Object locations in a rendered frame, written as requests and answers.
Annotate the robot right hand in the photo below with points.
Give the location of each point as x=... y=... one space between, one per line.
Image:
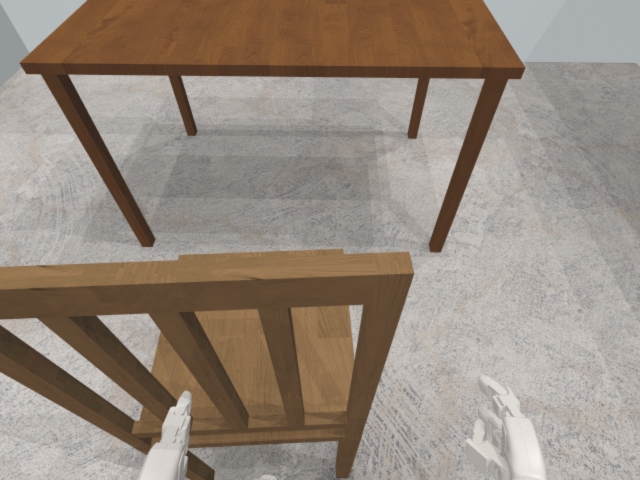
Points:
x=514 y=439

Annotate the robot left hand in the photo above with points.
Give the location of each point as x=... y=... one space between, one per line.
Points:
x=167 y=459

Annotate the table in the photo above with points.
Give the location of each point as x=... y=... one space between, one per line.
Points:
x=423 y=39

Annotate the chair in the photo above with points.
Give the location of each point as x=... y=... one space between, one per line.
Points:
x=261 y=340

